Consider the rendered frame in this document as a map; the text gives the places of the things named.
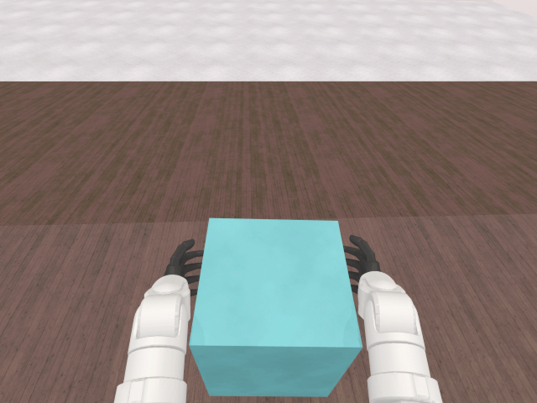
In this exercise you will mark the carton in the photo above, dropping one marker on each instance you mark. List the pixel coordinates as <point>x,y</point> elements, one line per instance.
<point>274,313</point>

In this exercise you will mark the robot right hand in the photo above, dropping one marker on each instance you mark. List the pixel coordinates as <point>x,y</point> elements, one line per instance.
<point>367,259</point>

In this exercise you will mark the robot left forearm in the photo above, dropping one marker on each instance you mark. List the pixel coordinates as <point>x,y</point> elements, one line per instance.
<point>157,348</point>

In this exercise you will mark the robot right forearm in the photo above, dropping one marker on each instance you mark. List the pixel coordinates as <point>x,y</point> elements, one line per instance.
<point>398,364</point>

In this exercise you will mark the robot left hand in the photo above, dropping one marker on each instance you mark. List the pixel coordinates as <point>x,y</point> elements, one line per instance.
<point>178,259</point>

